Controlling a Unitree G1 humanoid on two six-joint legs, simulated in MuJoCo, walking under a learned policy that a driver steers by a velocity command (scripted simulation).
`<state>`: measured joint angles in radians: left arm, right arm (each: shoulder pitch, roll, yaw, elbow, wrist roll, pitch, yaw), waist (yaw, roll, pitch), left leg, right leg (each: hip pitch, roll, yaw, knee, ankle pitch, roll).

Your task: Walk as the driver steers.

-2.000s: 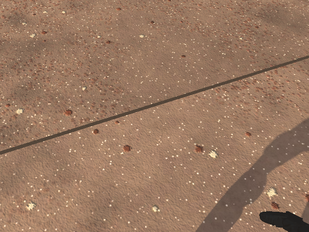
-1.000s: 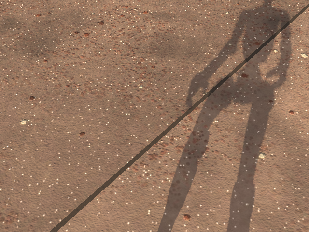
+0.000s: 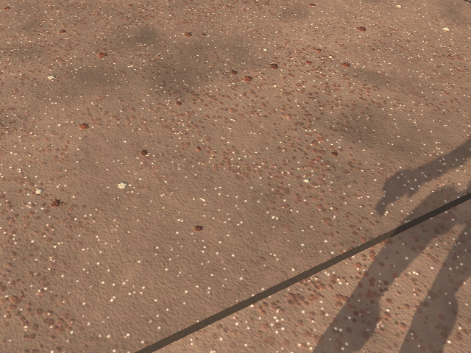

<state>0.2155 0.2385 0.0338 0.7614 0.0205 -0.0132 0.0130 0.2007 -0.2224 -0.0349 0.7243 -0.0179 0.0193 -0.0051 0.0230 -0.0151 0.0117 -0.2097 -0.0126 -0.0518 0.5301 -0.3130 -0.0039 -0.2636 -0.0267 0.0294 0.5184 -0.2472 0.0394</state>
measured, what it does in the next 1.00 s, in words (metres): stands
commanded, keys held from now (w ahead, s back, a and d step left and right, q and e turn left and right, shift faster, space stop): no key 0.94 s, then w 0.06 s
